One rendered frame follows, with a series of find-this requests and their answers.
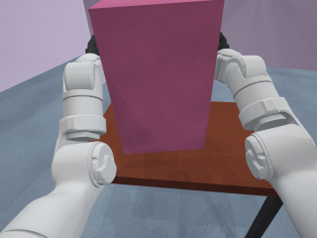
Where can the robot right hand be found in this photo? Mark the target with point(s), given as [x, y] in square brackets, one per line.
[222, 43]

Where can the carton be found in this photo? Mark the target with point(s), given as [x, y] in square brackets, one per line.
[159, 59]

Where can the right robot upper arm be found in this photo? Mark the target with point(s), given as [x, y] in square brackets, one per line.
[286, 157]

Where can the robot left hand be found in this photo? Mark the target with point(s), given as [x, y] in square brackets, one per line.
[92, 46]

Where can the right robot forearm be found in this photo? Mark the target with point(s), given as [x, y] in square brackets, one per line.
[259, 104]

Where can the left robot upper arm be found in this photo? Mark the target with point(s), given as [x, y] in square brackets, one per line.
[80, 172]

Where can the left robot forearm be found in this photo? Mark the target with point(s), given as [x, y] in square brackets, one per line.
[82, 102]

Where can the table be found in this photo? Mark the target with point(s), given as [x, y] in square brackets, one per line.
[220, 167]

